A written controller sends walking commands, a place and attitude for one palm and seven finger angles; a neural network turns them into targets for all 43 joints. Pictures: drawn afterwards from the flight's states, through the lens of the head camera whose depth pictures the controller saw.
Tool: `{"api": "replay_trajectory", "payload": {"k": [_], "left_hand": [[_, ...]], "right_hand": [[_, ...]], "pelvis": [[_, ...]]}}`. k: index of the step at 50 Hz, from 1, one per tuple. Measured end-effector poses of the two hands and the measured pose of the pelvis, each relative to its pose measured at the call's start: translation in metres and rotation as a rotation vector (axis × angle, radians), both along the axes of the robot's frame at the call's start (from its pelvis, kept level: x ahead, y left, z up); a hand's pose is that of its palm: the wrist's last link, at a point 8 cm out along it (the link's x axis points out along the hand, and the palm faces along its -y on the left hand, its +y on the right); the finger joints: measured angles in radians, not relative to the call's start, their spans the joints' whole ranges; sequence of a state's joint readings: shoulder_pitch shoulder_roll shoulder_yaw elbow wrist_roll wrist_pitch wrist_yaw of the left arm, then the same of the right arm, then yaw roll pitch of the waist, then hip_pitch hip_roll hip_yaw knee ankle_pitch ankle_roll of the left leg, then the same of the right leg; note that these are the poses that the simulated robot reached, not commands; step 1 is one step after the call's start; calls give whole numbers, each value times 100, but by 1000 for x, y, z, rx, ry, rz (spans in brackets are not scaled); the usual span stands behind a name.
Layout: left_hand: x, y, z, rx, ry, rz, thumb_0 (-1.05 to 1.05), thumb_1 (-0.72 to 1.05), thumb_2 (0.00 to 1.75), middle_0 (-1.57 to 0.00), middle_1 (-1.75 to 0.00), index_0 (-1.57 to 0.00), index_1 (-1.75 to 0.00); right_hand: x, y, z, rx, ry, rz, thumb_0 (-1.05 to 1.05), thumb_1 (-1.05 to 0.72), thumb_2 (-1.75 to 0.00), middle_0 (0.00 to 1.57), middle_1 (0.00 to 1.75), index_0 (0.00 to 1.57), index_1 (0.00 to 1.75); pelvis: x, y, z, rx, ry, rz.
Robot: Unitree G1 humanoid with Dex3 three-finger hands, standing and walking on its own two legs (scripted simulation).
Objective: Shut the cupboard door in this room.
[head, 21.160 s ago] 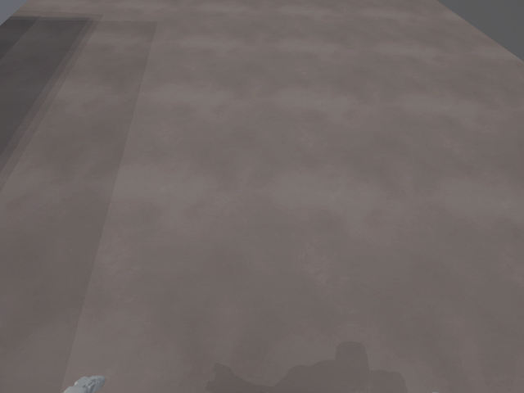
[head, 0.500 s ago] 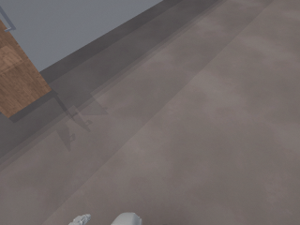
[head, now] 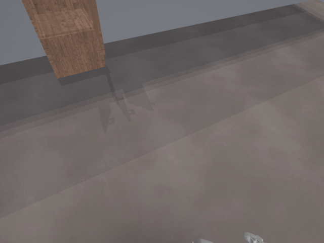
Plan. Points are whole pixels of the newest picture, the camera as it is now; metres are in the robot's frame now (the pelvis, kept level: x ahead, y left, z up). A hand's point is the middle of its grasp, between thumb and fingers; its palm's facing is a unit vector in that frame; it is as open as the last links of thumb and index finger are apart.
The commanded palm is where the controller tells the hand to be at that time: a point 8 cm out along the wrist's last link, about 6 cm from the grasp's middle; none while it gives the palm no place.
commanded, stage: turn or walk to find it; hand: left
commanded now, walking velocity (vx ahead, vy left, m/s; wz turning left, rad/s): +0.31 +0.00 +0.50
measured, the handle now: out of the picture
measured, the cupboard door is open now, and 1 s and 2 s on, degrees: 82 82 82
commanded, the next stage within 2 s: stand and wait in 1.70 s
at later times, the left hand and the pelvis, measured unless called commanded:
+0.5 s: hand out of the picture +0.12 +0.16 -0.15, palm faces +0.26 -0.94 -0.23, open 7.3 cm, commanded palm none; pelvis +0.10 -0.04 +0.01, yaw +16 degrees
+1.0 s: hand (74, 215) +0.20 +0.27 -0.17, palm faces +0.45 -0.88 -0.16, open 7.4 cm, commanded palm none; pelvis +0.27 +0.11 +0.01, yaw +23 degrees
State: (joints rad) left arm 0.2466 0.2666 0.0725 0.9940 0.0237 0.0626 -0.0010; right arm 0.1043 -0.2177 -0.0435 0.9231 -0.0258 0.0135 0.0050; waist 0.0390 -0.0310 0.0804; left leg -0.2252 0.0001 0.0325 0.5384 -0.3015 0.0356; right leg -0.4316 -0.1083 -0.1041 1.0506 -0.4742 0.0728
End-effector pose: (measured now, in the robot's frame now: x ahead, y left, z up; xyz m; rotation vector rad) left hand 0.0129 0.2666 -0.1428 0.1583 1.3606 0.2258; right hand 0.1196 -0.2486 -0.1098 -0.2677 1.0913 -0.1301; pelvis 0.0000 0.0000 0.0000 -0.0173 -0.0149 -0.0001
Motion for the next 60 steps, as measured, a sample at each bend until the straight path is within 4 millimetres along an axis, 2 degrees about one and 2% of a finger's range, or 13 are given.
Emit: {"api": "replay_trajectory", "payload": {"k": [7,14,17,19,24,29,33,37,41,44,47,53,60], "left_hand": [[46,-6,16,-16,-140,-10,0,91,90,-20,-30,-20,-30],[109,-30,31,4,-247,-42,0,90,90,-20,-30,-20,-30],[128,-42,29,32,-315,-28,0,90,90,-20,-30,-20,-30],[126,-48,31,39,-326,16,0,90,90,-20,-30,-20,-30],[92,-61,30,29,-212,135,0,90,90,-20,-30,-21,-30],[49,-70,22,-8,-56,263,0,91,90,-20,-30,-21,-30],[20,-77,13,-58,65,363,0,91,90,-20,-30,-20,-30],[0,-77,1,-122,188,452,0,91,90,-20,-30,-20,-30],[2,-58,-13,-180,283,486,0,90,90,-20,-30,-20,-30],[39,-26,-12,-168,239,468,1,91,90,-20,-30,-20,-30],[95,14,-9,-129,121,433,1,91,90,-20,-30,-20,-30],[217,81,4,-56,-122,374,0,91,90,-20,-30,-20,-30],[342,125,18,-17,-263,297,0,91,90,-20,-30,-20,-30]], "right_hand": [[-21,7,-3,35,67,-2,1,-90,-90,21,30,20,30],[-52,-16,-25,67,227,-47,1,-90,-90,21,30,20,30],[-53,-32,-42,67,302,-35,1,-90,-90,21,30,20,30],[-41,-39,-44,61,340,-3,1,-90,-90,21,30,20,30],[27,-40,-33,60,296,76,1,-91,-90,20,30,20,30],[112,-14,-23,56,213,176,1,-91,-90,20,30,20,30],[185,29,-20,50,161,288,1,-91,-90,20,30,19,30],[260,91,-22,44,90,407,1,-91,-90,20,30,19,30],[315,149,-25,47,-25,460,1,-91,-90,20,30,20,30],[325,170,-16,59,-43,438,0,-91,-90,20,30,20,30],[320,179,-11,62,-5,410,0,-91,-90,20,30,20,30],[316,165,-6,13,72,309,-2,-95,-90,21,30,20,30],[293,155,-17,-5,271,217,0,-92,-90,20,30,20,30]], "pelvis": [[15,-2,8,-2,11,58],[43,-23,4,14,25,117],[59,-36,-8,19,22,163],[68,-39,-7,15,10,201],[97,-37,5,30,7,260],[130,-25,9,26,12,319],[156,-5,5,11,17,361],[186,26,-7,-7,19,390],[212,62,-21,-1,6,399],[229,80,-13,-6,-6,389],[248,95,-2,-3,-12,397],[290,120,8,16,-8,411],[350,137,6,28,-1,420]]}}
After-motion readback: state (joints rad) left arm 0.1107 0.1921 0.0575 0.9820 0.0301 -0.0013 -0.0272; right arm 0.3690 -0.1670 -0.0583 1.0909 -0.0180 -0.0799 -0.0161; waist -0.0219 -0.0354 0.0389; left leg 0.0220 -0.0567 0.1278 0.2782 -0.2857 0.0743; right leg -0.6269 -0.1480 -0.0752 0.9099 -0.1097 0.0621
